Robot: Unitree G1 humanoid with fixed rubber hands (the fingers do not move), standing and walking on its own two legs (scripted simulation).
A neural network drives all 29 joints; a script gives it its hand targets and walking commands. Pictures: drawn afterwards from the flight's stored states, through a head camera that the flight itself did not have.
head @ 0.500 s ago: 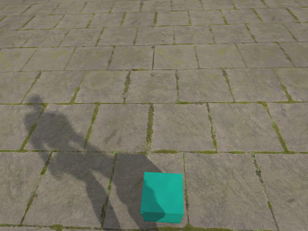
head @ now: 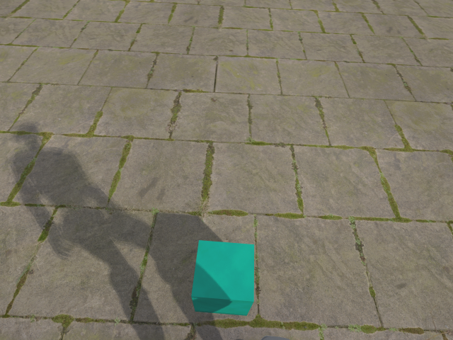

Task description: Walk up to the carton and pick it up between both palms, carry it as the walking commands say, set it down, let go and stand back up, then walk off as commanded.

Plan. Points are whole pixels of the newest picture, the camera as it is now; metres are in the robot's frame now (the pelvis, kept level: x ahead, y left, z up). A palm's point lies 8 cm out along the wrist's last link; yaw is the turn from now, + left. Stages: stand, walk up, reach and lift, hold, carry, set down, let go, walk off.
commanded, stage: walk up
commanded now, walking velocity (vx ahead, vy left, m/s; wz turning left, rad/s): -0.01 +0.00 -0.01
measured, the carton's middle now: (223, 279) +0.40 +0.01 -0.64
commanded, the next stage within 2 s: none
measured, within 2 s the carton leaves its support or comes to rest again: neither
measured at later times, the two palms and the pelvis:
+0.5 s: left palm out of the picture +0.01 +0.18 -0.13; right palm out of the picture +0.00 -0.25 -0.13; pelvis +0.00 -0.04 +0.02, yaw +0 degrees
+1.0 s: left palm out of the picture -0.03 +0.16 -0.14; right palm out of the picture +0.00 -0.25 -0.14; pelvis +0.02 -0.03 +0.01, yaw +1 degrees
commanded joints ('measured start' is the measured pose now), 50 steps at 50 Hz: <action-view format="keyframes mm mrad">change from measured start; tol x16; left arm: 1 -5 39 7 -86 0 -20 -17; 50 230 96 -16 60 3 -72 10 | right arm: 1 2 -177 -11 -62 -5 -32 -19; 50 107 -63 -7 27 21 -68 14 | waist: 1 1 277 10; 14 -8 -102 -70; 50 -11 -77 140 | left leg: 1 -117 318 -395 -472 176 163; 5 169 332 -296 -269 750 148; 12 18 31 -45 -212 84 -23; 42 135 85 -42 -279 301 -38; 45 -128 60 -13 -128 -259 -23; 47 -184 44 38 53 -126 -45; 50 9 37 43 -123 -58 -33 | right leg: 1 2 -38 171 203 -96 41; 7 30 -63 164 -20 -35 40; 12 321 -258 249 -352 551 -42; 22 164 -162 214 -390 268 -11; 42 191 -144 180 -339 422 -5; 43 209 -158 186 -328 296 -1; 44 256 -201 276 -368 -194 -41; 46 202 -313 473 -545 -477 -99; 50 114 -245 328 -454 -81 -81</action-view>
